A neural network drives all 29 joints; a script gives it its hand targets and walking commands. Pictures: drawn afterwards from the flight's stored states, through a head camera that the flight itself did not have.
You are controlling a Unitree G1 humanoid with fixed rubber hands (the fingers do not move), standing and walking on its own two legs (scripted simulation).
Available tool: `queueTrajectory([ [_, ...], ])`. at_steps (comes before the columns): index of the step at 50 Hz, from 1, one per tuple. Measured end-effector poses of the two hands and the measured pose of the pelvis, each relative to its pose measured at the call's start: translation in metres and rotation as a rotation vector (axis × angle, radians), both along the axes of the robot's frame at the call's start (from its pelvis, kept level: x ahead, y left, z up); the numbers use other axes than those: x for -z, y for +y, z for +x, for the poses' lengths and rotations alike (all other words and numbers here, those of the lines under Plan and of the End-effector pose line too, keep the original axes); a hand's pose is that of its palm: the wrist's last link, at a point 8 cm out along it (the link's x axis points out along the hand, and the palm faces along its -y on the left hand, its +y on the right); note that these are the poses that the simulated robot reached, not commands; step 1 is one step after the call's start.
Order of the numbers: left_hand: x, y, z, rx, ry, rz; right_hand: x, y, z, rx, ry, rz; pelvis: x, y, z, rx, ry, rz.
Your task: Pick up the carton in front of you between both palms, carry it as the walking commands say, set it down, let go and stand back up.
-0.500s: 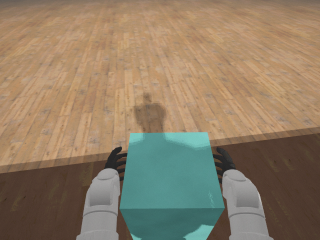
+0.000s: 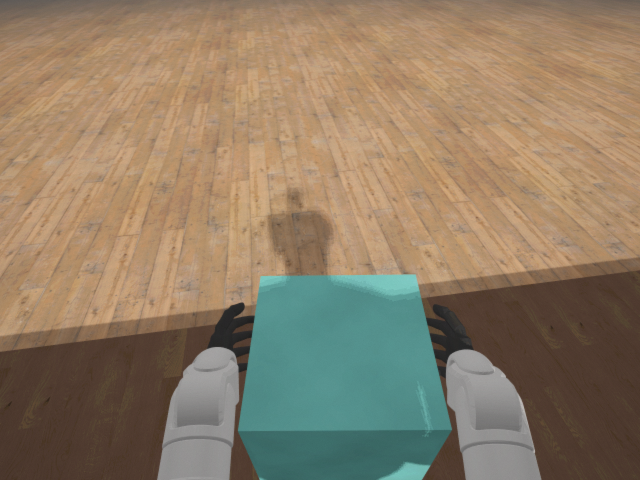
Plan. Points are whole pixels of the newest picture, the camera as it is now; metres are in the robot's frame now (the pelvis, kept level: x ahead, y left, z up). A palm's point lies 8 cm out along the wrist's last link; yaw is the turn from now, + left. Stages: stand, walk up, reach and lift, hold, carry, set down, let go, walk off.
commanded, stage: carry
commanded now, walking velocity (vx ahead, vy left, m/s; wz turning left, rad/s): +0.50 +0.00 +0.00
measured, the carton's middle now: (338, 388) +0.28 +0.00 -0.03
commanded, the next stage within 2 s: none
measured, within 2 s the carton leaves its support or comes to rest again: neither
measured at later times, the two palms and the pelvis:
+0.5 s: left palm (232, 277) +0.40 +0.16 +0.07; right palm (432, 271) +0.41 -0.14 +0.07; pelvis +0.15 +0.00 -0.02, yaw +0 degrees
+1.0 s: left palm (283, 179) +0.70 +0.11 +0.06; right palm (424, 176) +0.71 -0.19 +0.05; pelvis +0.44 -0.06 -0.01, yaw +2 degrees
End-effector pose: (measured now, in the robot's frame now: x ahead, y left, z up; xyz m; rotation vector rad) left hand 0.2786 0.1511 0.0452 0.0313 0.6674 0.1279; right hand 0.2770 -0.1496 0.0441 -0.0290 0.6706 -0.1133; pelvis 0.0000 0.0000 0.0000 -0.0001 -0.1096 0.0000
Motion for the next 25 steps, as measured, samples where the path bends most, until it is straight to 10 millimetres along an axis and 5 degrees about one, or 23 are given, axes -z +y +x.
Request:
queueTrajectory([
  [10,-0.021,-0.002,0.031,-0.021,-0.063,-0.027,-0.020,-0.001,0.031,0.022,-0.062,0.025,0.009,-0.002,0.031,0.008,0.135,0.002],
  [18,-0.025,-0.015,0.079,-0.043,-0.007,-0.054,-0.025,-0.014,0.079,0.030,-0.006,0.031,0.014,-0.012,0.088,-0.026,0.202,-0.007],
  [25,-0.021,0.007,0.125,-0.095,0.026,-0.078,-0.026,0.008,0.137,0.020,0.029,0.052,0.015,-0.001,0.149,0.007,0.205,0.034],
])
